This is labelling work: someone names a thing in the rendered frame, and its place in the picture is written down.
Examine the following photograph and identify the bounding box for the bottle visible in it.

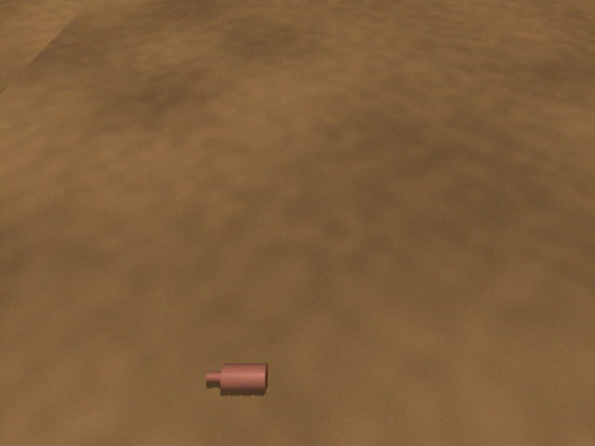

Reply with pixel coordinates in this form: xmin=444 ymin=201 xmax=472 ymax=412
xmin=206 ymin=363 xmax=268 ymax=390

